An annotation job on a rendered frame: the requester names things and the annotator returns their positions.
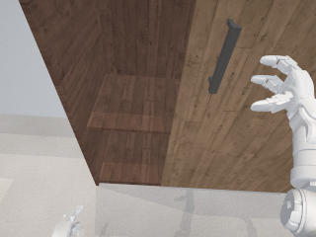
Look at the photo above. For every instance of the wardrobe door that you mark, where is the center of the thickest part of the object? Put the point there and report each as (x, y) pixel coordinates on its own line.
(217, 142)

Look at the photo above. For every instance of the robot right forearm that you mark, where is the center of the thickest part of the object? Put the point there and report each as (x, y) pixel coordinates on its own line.
(302, 120)

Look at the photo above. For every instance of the handle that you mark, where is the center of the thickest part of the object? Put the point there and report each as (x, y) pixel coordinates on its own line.
(231, 38)

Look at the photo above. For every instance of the robot right upper arm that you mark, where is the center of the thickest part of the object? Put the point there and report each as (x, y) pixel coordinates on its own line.
(298, 213)

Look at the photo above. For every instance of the robot right hand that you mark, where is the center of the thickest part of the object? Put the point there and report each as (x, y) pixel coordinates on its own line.
(298, 84)

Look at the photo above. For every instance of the robot left hand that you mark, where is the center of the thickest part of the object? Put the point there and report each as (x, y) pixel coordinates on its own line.
(65, 228)

